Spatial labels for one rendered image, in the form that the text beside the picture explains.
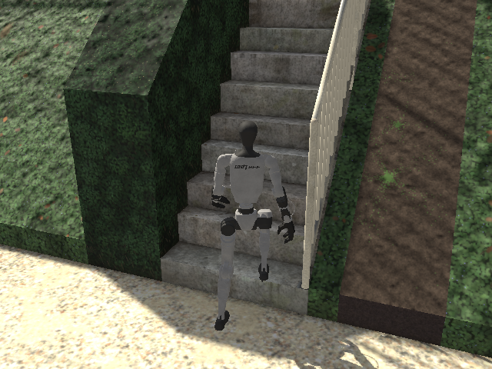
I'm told stairs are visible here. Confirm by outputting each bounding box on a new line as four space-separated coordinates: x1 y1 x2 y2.
160 0 371 315

